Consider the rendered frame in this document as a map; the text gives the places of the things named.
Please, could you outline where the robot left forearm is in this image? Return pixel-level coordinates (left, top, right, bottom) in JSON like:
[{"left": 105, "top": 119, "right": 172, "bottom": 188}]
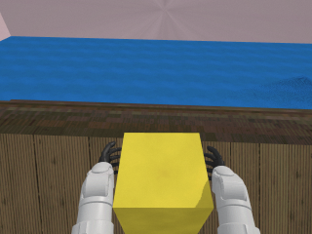
[{"left": 71, "top": 162, "right": 114, "bottom": 234}]

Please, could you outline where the carton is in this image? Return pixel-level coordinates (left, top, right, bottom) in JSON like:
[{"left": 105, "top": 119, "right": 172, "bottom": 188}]
[{"left": 112, "top": 133, "right": 214, "bottom": 234}]

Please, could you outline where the left robot hand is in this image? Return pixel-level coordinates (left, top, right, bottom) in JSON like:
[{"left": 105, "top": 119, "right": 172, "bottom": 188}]
[{"left": 98, "top": 140, "right": 122, "bottom": 175}]

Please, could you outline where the robot right forearm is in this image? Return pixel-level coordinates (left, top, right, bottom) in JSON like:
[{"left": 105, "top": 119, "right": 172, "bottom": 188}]
[{"left": 212, "top": 166, "right": 260, "bottom": 234}]

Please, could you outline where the right robot hand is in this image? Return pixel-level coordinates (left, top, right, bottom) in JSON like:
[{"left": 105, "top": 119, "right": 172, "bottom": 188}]
[{"left": 203, "top": 145, "right": 225, "bottom": 181}]

